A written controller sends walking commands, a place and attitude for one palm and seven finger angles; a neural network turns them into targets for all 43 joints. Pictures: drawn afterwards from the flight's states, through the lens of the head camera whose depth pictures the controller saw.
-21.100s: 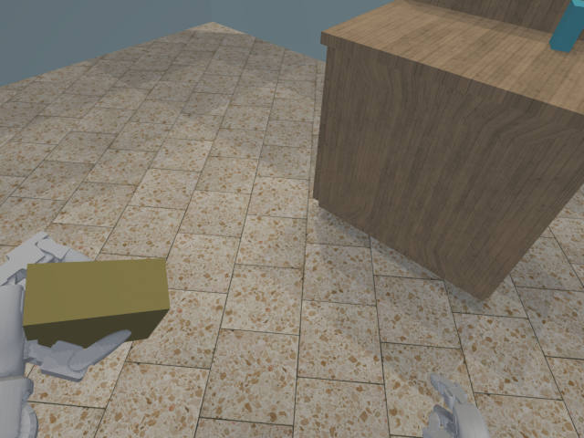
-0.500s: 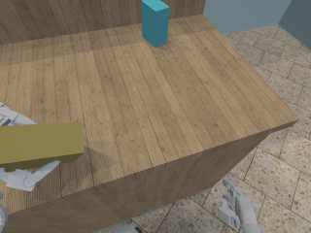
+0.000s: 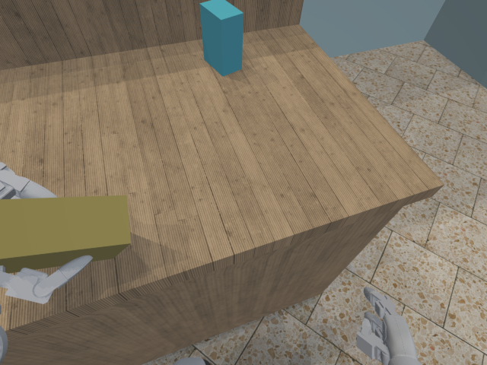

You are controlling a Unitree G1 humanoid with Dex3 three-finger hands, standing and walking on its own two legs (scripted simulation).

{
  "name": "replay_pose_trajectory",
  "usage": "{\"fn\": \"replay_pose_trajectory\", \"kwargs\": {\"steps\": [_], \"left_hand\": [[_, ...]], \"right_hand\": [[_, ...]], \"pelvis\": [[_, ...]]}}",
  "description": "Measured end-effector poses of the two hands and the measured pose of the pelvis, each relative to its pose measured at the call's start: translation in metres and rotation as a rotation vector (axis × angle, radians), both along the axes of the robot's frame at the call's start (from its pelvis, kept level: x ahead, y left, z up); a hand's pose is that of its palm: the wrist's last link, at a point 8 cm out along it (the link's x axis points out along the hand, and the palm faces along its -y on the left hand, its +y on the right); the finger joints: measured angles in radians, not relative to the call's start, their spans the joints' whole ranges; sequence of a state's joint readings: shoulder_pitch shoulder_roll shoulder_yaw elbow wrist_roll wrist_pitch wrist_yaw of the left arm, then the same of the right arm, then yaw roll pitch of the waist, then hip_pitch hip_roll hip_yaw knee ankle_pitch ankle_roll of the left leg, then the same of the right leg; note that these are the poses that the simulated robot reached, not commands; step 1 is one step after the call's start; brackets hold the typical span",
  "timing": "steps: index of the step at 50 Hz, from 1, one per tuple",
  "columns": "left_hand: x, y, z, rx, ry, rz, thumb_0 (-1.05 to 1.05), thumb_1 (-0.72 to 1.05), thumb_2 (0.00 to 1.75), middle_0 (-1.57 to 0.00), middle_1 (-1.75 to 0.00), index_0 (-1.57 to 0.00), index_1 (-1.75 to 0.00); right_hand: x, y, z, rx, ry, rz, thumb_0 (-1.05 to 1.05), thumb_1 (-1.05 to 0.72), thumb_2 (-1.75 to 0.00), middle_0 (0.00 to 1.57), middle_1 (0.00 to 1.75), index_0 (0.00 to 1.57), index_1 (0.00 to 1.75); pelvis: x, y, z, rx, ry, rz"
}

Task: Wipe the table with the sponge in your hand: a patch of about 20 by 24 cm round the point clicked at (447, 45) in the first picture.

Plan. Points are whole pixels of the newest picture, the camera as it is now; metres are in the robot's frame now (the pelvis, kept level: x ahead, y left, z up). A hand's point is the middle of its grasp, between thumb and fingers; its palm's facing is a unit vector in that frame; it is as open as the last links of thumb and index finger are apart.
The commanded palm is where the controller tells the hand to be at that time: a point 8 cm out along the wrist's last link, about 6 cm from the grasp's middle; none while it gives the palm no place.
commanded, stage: shuffle to correct the standing spot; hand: left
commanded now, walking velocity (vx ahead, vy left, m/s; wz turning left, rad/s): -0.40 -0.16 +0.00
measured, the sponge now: (83, 233) +0.24 +0.22 +0.15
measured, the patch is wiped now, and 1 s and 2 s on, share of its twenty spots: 0.00 0.00 0.05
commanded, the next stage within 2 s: come to a stop and stand still in 0.18 s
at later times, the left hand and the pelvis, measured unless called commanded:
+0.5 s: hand (10, 265) +0.19 +0.26 +0.17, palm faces +0.34 -0.86 -0.37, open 9.8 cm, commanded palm +0.14 +0.30 +0.18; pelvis -0.02 +0.02 -0.01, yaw +0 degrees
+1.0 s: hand (22, 226) +0.23 +0.27 +0.17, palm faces +0.45 -0.82 -0.35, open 9.8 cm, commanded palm +0.18 +0.30 +0.18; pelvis +0.02 +0.02 +0.00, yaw +1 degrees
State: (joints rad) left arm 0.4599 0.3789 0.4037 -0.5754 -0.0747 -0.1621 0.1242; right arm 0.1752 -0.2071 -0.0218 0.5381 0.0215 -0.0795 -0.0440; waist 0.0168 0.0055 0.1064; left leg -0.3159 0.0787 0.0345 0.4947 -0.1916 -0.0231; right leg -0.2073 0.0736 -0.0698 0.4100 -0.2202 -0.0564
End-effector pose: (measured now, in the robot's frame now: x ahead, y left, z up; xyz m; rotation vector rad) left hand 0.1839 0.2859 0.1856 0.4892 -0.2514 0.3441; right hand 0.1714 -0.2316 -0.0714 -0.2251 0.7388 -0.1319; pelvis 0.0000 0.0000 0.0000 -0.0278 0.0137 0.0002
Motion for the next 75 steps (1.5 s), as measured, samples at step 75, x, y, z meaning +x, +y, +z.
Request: {"fn": "replay_pose_trajectory", "kwargs": {"steps": [75], "left_hand": [[0.025,0.028,-0.005,-0.057,0.017,-0.029,-0.01,-0.47,1.04,-0.77,-1.36,-0.75,-1.38]], "right_hand": [[0.017,0.047,-0.002,0.036,0.045,-0.006,0.01,-0.9,-0.9,0.2,0.3,0.2,0.3]], "pelvis": [[0.026,0.036,0.004,0.004,-0.013,0.005]]}}
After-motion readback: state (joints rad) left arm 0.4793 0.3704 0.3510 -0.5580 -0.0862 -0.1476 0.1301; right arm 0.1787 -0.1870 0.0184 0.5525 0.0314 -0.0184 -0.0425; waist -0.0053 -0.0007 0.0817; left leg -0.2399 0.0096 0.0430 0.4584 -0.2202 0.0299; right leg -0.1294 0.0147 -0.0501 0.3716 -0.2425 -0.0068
